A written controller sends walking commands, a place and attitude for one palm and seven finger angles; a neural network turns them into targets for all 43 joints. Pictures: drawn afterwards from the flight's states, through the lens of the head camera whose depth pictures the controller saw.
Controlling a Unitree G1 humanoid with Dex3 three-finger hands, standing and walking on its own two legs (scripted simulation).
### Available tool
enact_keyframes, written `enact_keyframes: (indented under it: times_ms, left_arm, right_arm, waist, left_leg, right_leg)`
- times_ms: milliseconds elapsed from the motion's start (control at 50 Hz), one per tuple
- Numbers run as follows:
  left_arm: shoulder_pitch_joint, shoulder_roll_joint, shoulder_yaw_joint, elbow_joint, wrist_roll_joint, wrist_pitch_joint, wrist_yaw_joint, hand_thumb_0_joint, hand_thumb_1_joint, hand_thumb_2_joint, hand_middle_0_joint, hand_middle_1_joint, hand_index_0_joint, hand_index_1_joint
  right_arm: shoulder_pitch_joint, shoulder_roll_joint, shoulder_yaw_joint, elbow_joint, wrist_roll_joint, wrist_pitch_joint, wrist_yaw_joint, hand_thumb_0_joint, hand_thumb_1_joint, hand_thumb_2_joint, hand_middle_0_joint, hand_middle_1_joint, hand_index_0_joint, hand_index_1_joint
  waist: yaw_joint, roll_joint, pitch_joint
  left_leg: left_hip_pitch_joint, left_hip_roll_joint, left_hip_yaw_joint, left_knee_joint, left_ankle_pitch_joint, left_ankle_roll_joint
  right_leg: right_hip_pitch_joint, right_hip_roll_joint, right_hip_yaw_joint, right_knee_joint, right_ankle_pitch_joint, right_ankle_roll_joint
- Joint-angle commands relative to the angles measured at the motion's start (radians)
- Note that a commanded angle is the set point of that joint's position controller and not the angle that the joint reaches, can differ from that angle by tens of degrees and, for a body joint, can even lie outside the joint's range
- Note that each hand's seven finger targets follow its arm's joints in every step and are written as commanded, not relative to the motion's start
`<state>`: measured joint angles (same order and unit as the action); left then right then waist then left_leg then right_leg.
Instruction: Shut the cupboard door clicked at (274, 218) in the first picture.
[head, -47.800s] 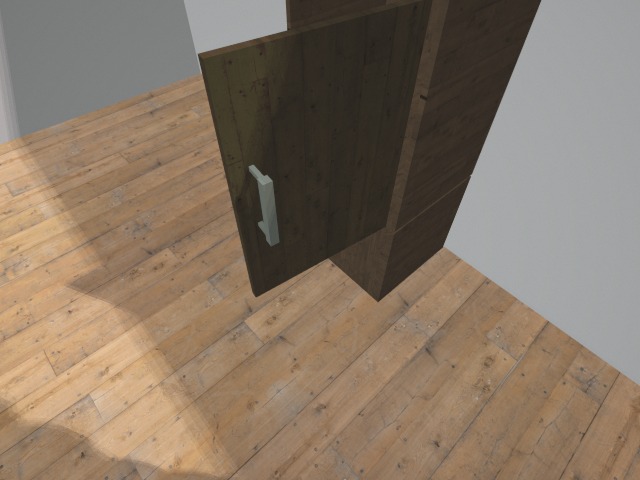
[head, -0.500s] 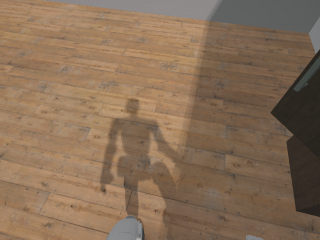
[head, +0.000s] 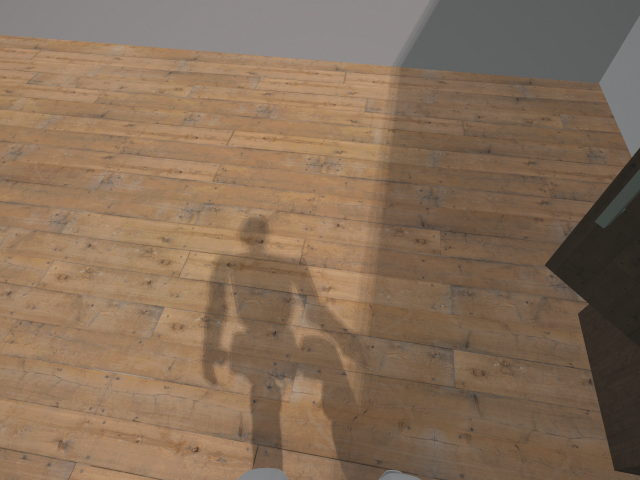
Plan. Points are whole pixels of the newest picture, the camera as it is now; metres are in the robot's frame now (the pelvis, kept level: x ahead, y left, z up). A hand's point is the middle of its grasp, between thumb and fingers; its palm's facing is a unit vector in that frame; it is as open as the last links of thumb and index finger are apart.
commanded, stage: turn to face it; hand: left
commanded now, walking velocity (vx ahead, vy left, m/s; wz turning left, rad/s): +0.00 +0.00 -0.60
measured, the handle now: (636, 188) +0.60 -0.48 -0.01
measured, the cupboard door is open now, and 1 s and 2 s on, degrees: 42 42 42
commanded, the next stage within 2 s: take the last steps up to it in 1.44 s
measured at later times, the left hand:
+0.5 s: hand (222, 395) +0.24 +0.18 -0.14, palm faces -0.33 -0.91 -0.26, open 7.4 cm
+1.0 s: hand (254, 395) +0.25 +0.14 -0.16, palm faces -0.53 -0.82 -0.21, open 7.4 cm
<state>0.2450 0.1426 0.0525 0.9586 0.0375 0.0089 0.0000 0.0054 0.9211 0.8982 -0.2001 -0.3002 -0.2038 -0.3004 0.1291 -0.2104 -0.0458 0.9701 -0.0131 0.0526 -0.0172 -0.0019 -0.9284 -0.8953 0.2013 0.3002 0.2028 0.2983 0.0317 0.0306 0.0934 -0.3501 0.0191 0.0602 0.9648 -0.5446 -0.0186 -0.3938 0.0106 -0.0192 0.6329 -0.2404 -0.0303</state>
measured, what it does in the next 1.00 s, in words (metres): steps on the spot, turning right: left foot, then right foot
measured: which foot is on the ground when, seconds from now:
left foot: up 0.00-0.16, down 0.18-0.56, up 0.58-0.90, down 0.92-1.00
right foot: down 0.00-0.18, up 0.20-0.54, down 0.56-0.92, up 0.94-1.00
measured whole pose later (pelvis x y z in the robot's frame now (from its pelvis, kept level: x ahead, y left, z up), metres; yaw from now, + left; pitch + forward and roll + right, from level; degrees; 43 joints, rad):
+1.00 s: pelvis +0.07 +0.01 +0.01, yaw -35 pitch +2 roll -1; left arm 0.18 0.24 0.09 0.89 0.03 0.07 -0.03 0.01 0.90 0.90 -0.20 -0.30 -0.21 -0.30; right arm 0.19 -0.21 -0.01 0.86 -0.03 0.01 -0.02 0.00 -0.91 -0.90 0.20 0.30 0.20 0.30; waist 0.00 -0.03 0.07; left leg -0.33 0.07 0.06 0.59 -0.29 -0.02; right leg -0.45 0.06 0.06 0.92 -0.49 0.02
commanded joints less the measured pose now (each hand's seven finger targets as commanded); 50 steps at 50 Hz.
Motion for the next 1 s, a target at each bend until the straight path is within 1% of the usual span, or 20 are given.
enact_keyframes:
  times_ms: [0,80,120,140,160,180,260,380,480,500,520,540,560,640,840,860,880,900,920,980]
  left_arm:
    - [0.035,0.211,0.069,-0.066,-0.002,0.0,0.036,0.0,0.9,0.9,-0.2,-0.3,-0.2,-0.3]
    - [-0.002,0.227,0.075,-0.068,-0.004,0.01,0.022,0.0,0.9,0.9,-0.2,-0.3,-0.2,-0.3]
    - [-0.053,0.218,0.072,-0.082,-0.016,0.019,0.017,0.0,0.9,0.9,-0.2,-0.3,-0.2,-0.3]
    - [-0.059,0.178,0.063,-0.105,-0.026,0.024,0.011,0.0,0.9,0.9,-0.2,-0.3,-0.2,-0.3]
    - [-0.057,0.133,0.052,-0.131,-0.03,0.025,-0.002,0.0,0.9,0.9,-0.2,-0.3,-0.2,-0.3]
    - [-0.082,0.172,0.053,-0.147,-0.017,0.025,-0.006,0.0,0.9,0.9,-0.2,-0.3,-0.2,-0.3]
    - [-0.097,0.155,0.055,-0.122,-0.016,0.038,-0.026,0.0,0.9,0.9,-0.2,-0.3,-0.2,-0.3]
    - [-0.191,0.145,0.038,-0.165,-0.014,0.041,-0.036,0.0,0.9,0.9,-0.2,-0.3,-0.2,-0.3]
    - [-0.121,0.176,0.042,-0.164,-0.014,0.029,-0.032,0.0,0.9,0.9,-0.2,-0.3,-0.2,-0.3]
    - [-0.039,0.211,0.05,-0.141,-0.013,0.021,-0.028,0.0,0.9,0.9,-0.2,-0.3,-0.2,-0.3]
    - [0.05,0.316,0.07,-0.118,-0.004,0.009,-0.013,0.0,0.9,0.9,-0.2,-0.3,-0.2,-0.3]
    - [0.099,0.379,0.079,-0.095,-0.018,0.004,-0.001,0.0,0.9,0.9,-0.2,-0.3,-0.2,-0.3]
    - [0.078,0.361,0.081,-0.105,-0.021,0.01,0.013,0.0,0.9,0.9,-0.2,-0.3,-0.2,-0.3]
    - [-0.122,0.278,0.059,-0.175,-0.014,0.014,0.022,0.0,0.9,0.9,-0.2,-0.3,-0.2,-0.3]
    - [-0.118,0.285,0.076,-0.169,-0.013,0.024,0.003,0.0,0.9,0.9,-0.2,-0.3,-0.2,-0.3]
    - [-0.131,0.27,0.072,-0.173,-0.019,0.028,0.001,0.0,0.9,0.9,-0.2,-0.3,-0.2,-0.3]
    - [-0.11,0.219,0.062,-0.182,-0.024,0.032,-0.002,0.0,0.9,0.9,-0.2,-0.3,-0.2,-0.3]
    - [-0.08,0.172,0.053,-0.199,-0.031,0.032,-0.013,0.0,0.9,0.9,-0.2,-0.3,-0.2,-0.3]
    - [-0.088,0.201,0.056,-0.206,-0.019,0.026,-0.019,0.0,0.9,0.9,-0.2,-0.3,-0.2,-0.3]
    - [-0.099,0.193,0.066,-0.175,-0.014,0.035,-0.039,0.0,0.9,0.9,-0.2,-0.3,-0.2,-0.3]
  right_arm:
    - [0.024,-0.061,-0.012,-0.093,0.006,-0.036,-0.013,0.0,-0.9,-0.9,0.2,0.3,0.2,0.3]
    - [0.072,-0.033,-0.008,-0.094,0.011,-0.036,-0.015,0.0,-0.9,-0.9,0.2,0.3,0.2,0.3]
    - [0.163,-0.056,-0.01,-0.072,0.01,-0.048,-0.023,0.0,-0.9,-0.9,0.2,0.3,0.2,0.3]
    - [0.181,-0.122,-0.018,-0.075,0.001,-0.059,-0.027,0.0,-0.9,-0.9,0.2,0.3,0.2,0.3]
    - [0.168,-0.213,-0.035,-0.096,-0.013,-0.06,-0.031,0.0,-0.9,-0.9,0.2,0.3,0.2,0.3]
    - [0.161,-0.22,-0.034,-0.116,-0.015,-0.053,-0.03,0.0,-0.9,-0.9,0.2,0.3,0.2,0.3]
    - [0.119,-0.172,-0.021,-0.115,-0.024,-0.062,-0.039,0.0,-0.9,-0.9,0.2,0.3,0.2,0.3]
    - [0.203,-0.18,-0.035,-0.079,-0.021,-0.056,-0.028,0.0,-0.9,-0.9,0.2,0.3,0.2,0.3]
    - [0.157,-0.215,-0.046,-0.096,-0.014,-0.05,-0.014,0.0,-0.9,-0.9,0.2,0.3,0.2,0.3]
    - [0.138,-0.216,-0.047,-0.109,-0.006,-0.05,-0.009,0.0,-0.9,-0.9,0.2,0.3,0.2,0.3]
    - [0.127,-0.162,-0.037,-0.141,0.006,-0.047,-0.002,0.0,-0.9,-0.9,0.2,0.3,0.2,0.3]
    - [0.071,-0.128,-0.023,-0.184,0.005,-0.036,-0.006,0.0,-0.9,-0.9,0.2,0.3,0.2,0.3]
    - [0.045,-0.124,-0.019,-0.184,0.003,-0.023,-0.017,0.0,-0.9,-0.9,0.2,0.3,0.2,0.3]
    - [0.093,-0.119,-0.017,-0.146,-0.002,-0.015,-0.008,0.0,-0.9,-0.9,0.2,0.3,0.2,0.3]
    - [0.134,-0.109,-0.019,-0.154,0.008,-0.039,-0.012,0.0,-0.9,-0.9,0.2,0.3,0.2,0.3]
    - [0.177,-0.124,-0.021,-0.142,0.007,-0.047,-0.015,0.0,-0.9,-0.9,0.2,0.3,0.2,0.3]
    - [0.197,-0.185,-0.03,-0.139,0.0,-0.057,-0.017,0.0,-0.9,-0.9,0.2,0.3,0.2,0.3]
    - [0.204,-0.278,-0.044,-0.154,-0.016,-0.061,-0.021,0.0,-0.9,-0.9,0.2,0.3,0.2,0.3]
    - [0.196,-0.283,-0.042,-0.17,-0.021,-0.057,-0.021,0.0,-0.9,-0.9,0.2,0.3,0.2,0.3]
    - [0.08,-0.213,-0.024,-0.184,-0.026,-0.062,-0.028,0.0,-0.9,-0.9,0.2,0.3,0.2,0.3]
  waist:
    - [-0.006,-0.121,-0.219]
    - [-0.018,-0.158,-0.184]
    - [-0.066,-0.144,-0.198]
    - [-0.07,0.013,-0.198]
    - [-0.065,0.282,-0.156]
    - [-0.072,0.217,-0.119]
    - [-0.032,0.105,-0.1]
    - [-0.081,0.175,-0.109]
    - [-0.028,0.158,-0.132]
    - [0.016,0.091,-0.171]
    - [0.052,-0.161,-0.237]
    - [0.069,-0.274,-0.207]
    - [0.061,-0.224,-0.193]
    - [-0.041,-0.179,-0.164]
    - [-0.058,-0.191,-0.151]
    - [-0.082,-0.163,-0.164]
    - [-0.081,0.039,-0.184]
    - [-0.077,0.297,-0.182]
    - [-0.084,0.216,-0.17]
    - [-0.03,0.181,-0.108]
  left_leg:
    - [-0.128,0.025,-0.077,0.045,0.031,-0.014]
    - [0.005,-0.011,-0.038,-0.295,0.122,-0.016]
    - [0.204,-0.001,-0.033,-0.53,0.299,-0.015]
    - [0.305,0.133,-0.164,-0.646,0.299,0.023]
    - [0.312,0.375,-0.381,-0.72,0.406,0.123]
    - [0.23,0.456,-0.412,-0.708,0.462,0.203]
    - [0.313,0.311,-0.122,-0.58,0.978,0.165]
    - [0.35,0.302,0.006,-0.541,0.994,0.132]
    - [0.264,0.309,0.059,-0.415,0.945,0.078]
    - [0.171,0.28,0.094,-0.289,0.858,0.038]
    - [-0.066,0.168,0.173,-0.063,0.478,-0.028]
    - [-0.235,0.05,0.092,0.159,-0.112,-0.06]
    - [-0.282,0.078,-0.05,0.239,-0.095,-0.05]
    - [-0.192,0.093,-0.053,0.171,0.1,-0.07]
    - [0.063,0.011,-0.025,-0.366,0.234,-0.051]
    - [0.176,0.026,-0.031,-0.494,0.311,-0.043]
    - [0.263,0.168,-0.188,-0.623,0.323,0.003]
    - [0.305,0.408,-0.409,-0.696,0.417,0.121]
    - [0.202,0.486,-0.45,-0.705,0.381,0.202]
    - [0.163,0.349,-0.211,-0.639,0.614,0.164]
  right_leg:
    - [0.289,-0.261,0.364,-0.272,0.366,-0.188]
    - [0.217,-0.196,0.344,-0.242,0.382,-0.141]
    - [0.095,-0.147,0.312,-0.187,0.285,-0.076]
    - [-0.045,-0.052,0.239,-0.095,0.101,-0.022]
    - [-0.182,0.053,0.09,0.099,-0.224,0.035]
    - [-0.177,0.022,0.065,0.283,-0.323,0.049]
    - [-0.21,-0.018,0.032,0.457,-0.224,0.077]
    - [-0.097,-0.016,-0.054,0.217,-0.151,0.061]
    - [0.133,0.006,-0.083,-0.064,-0.021,0.022]
    - [0.297,-0.018,-0.054,-0.181,0.128,0.004]
    - [0.52,-0.237,0.207,-0.227,0.438,-0.078]
    - [0.492,-0.421,0.406,-0.227,0.792,-0.207]
    - [0.446,-0.399,0.402,-0.228,0.687,-0.236]
    - [0.259,-0.251,0.246,-0.238,0.47,-0.168]
    - [0.116,-0.174,0.365,-0.191,0.297,-0.109]
    - [0.04,-0.14,0.341,-0.153,0.224,-0.068]
    - [-0.059,-0.032,0.26,-0.037,0.033,-0.015]
    - [-0.179,0.071,0.089,0.193,-0.297,0.04]
    - [-0.154,0.03,0.068,0.395,-0.378,0.045]
    - [-0.176,-0.024,0.039,0.514,-0.274,0.07]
